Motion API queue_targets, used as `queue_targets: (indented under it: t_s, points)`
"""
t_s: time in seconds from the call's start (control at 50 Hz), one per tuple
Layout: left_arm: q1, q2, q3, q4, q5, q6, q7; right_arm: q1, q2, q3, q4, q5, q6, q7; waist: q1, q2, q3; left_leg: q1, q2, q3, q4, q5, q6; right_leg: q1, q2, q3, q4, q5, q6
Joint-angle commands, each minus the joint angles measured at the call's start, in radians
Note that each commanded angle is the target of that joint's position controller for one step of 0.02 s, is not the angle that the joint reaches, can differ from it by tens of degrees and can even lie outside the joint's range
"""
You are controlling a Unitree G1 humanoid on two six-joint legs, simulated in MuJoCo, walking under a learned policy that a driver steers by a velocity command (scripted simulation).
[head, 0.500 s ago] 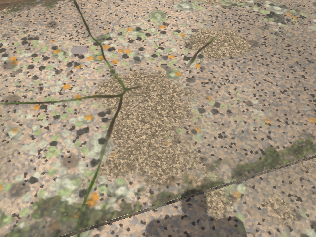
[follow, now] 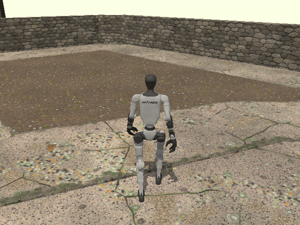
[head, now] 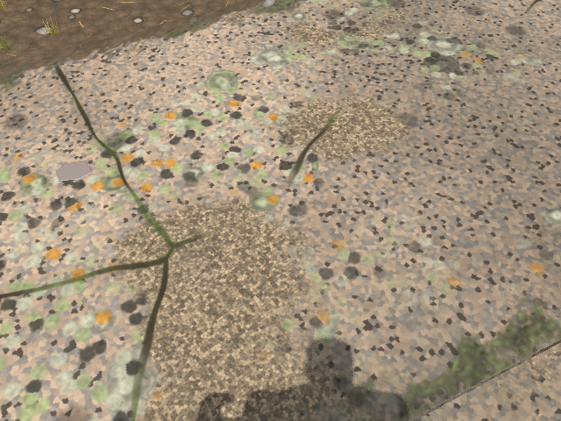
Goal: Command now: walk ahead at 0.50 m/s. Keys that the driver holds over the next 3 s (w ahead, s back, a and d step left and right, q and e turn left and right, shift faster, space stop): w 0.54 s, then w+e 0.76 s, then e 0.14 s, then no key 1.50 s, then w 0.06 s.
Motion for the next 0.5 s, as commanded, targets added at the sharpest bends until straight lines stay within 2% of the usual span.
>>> queue_targets:
  t_s: [0.02,0.04,0.06,0.08,0.1,0.12,0.16,0.18,0.22,0.26,0.32,0.38,0.46,0.5]
  points:
    - [0.29,0.122,0.047,0.049,0.01,-0.03,0.022,-0.021,-0.162,-0.03,-0.031,0.003,0.0,-0.007,0.178,0.061,-0.113,-0.089,0.228,-0.037,0.397,0.935,0.098,0.349,0.071,-0.033,-0.107,-0.013,-0.061]
    - [0.466,0.205,0.07,0.087,0.035,-0.039,0.035,-0.017,-0.128,-0.017,-0.062,0.014,-0.002,-0.005,0.227,-0.033,-0.234,-0.299,0.173,-0.003,0.691,0.607,0.074,0.613,-0.131,0.186,-0.123,-0.052,-0.109]
    - [0.488,0.307,0.095,0.092,0.036,-0.032,0.03,0.106,-0.027,-0.002,-0.073,0.044,-0.001,0.005,0.154,-0.269,-0.318,-0.648,-0.025,0.013,1.038,-0.155,0.035,0.822,-0.399,0.679,-0.249,-0.064,-0.243]
    - [0.41,0.26,0.09,0.081,-0.007,-0.02,0.02,0.043,-0.123,-0.026,-0.063,0.016,0.005,0.002,0.145,-0.102,-0.264,-0.727,0.025,-0.136,1.129,-0.141,0.053,0.74,-0.353,0.708,-0.295,-0.15,-0.232]
    - [0.305,0.189,0.071,0.064,-0.014,-0.02,0.018,-0.037,-0.121,-0.03,-0.087,0.012,0.003,0.007,0.108,-0.049,-0.122,-0.77,0.073,-0.129,1.125,-0.051,0.058,0.602,-0.323,0.55,-0.306,-0.176,-0.204]
    - [0.259,0.129,0.054,0.061,-0.009,-0.026,0.013,-0.081,-0.101,-0.026,-0.097,0.011,-0.002,0.011,0.091,-0.004,-0.054,-0.749,0.108,-0.121,1.078,0.017,0.056,0.488,-0.274,0.448,-0.349,-0.11,-0.175]
    - [0.238,0.069,0.034,0.081,-0.012,-0.036,0.019,-0.072,-0.071,-0.023,-0.09,-0.01,0.021,0.024,0.037,-0.03,-0.017,-0.67,0.148,-0.11,1.005,0.081,0.04,0.366,-0.184,0.301,-0.399,-0.035,-0.114]
    - [0.265,0.08,0.035,0.095,-0.012,-0.044,0.021,-0.056,-0.06,-0.022,-0.088,-0.013,0.031,0.031,0.029,-0.056,-0.027,-0.647,0.146,-0.099,0.999,0.089,0.029,0.347,-0.188,0.28,-0.406,0.028,-0.126]
    - [0.327,0.095,0.038,0.126,-0.015,-0.057,0.022,-0.081,-0.049,-0.021,-0.095,-0.014,0.046,0.034,0.025,-0.045,-0.017,-0.694,0.148,-0.073,1.025,0.102,0.013,0.351,-0.176,0.235,-0.414,0.122,-0.145]
    - [0.366,0.104,0.038,0.14,-0.013,-0.06,0.024,-0.16,-0.056,-0.023,-0.123,-0.015,0.055,0.034,0.033,-0.035,0.008,-0.807,0.171,-0.061,1.033,0.143,0.001,0.378,-0.171,0.217,-0.435,0.103,-0.151]
    - [0.434,0.096,0.032,0.162,-0.013,-0.056,0.028,-0.289,-0.059,-0.02,-0.174,-0.019,0.061,0.035,0.057,-0.015,0.037,-0.958,0.197,-0.048,1.009,0.182,-0.017,0.439,-0.163,0.203,-0.451,0.088,-0.151]
    - [0.473,0.087,0.025,0.166,-0.007,-0.051,0.032,-0.41,-0.041,-0.004,-0.227,-0.017,0.064,0.038,0.083,-0.012,0.064,-0.968,0.193,-0.007,0.861,0.186,-0.027,0.45,-0.149,0.162,-0.47,0.148,-0.147]
    - [0.534,0.098,0.023,0.183,-0.006,-0.049,0.036,-0.49,-0.021,0.013,-0.267,-0.005,0.059,0.038,0.107,-0.049,0.069,-0.883,0.142,0.05,0.672,0.175,0.005,0.534,-0.168,0.112,-0.45,0.4,-0.137]
    - [0.531,0.103,0.022,0.191,-0.006,-0.046,0.036,-0.48,-0.029,0.011,-0.277,-0.003,0.052,0.035,0.089,-0.066,0.059,-0.813,0.11,0.069,0.596,0.132,0.041,0.582,-0.183,0.088,-0.408,0.546,-0.127]
Next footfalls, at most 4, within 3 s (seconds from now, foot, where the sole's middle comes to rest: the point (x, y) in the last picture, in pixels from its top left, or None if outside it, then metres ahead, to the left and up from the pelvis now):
0.02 right None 0.18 -0.09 -0.77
0.58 left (243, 411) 0.48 0.09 -0.73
1.16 right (325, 307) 0.73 -0.12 -0.73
1.66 left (313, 216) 1.03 -0.12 -0.73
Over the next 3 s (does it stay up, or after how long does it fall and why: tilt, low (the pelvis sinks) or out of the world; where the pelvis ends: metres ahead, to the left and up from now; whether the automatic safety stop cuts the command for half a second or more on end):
stays up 0.91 -0.18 0.04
